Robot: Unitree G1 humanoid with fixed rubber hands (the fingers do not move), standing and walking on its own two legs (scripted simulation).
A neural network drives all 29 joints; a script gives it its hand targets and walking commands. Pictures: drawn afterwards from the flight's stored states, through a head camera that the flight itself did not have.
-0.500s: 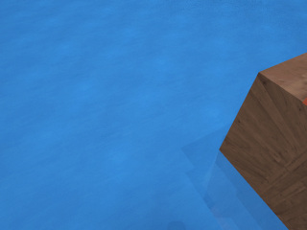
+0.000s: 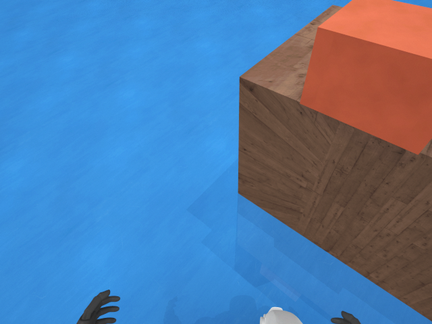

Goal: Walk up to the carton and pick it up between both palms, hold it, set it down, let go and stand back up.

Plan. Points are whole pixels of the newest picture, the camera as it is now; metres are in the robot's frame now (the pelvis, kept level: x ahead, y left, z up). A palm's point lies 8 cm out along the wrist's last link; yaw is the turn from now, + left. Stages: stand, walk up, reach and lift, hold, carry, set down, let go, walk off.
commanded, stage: walk up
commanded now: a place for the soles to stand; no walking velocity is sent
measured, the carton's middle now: (387, 69) +0.68 -0.40 +0.08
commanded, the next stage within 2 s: none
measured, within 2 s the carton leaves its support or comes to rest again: neither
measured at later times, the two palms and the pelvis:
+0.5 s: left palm (179, 237) +0.32 +0.12 -0.10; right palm out of the picture +0.10 -0.29 -0.08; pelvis +0.13 -0.07 +0.02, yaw -24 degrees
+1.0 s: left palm (238, 192) +0.41 -0.02 -0.07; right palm out of the picture +0.19 -0.38 -0.10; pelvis +0.17 -0.12 +0.01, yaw -34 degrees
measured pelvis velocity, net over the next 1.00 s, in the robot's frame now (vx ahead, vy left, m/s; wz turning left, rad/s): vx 0.17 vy -0.12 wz -0.60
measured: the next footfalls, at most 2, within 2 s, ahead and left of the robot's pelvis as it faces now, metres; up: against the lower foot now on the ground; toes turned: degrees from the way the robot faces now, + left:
left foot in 0.32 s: +0.24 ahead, +0.05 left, +0.00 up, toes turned -7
right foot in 0.66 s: +0.24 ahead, -0.29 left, +0.00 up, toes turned -31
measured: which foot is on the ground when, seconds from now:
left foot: up 0.00-0.30, down 0.32-0.66, up 0.68-1.00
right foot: down 0.00-0.30, up 0.32-0.64, down 0.66-1.00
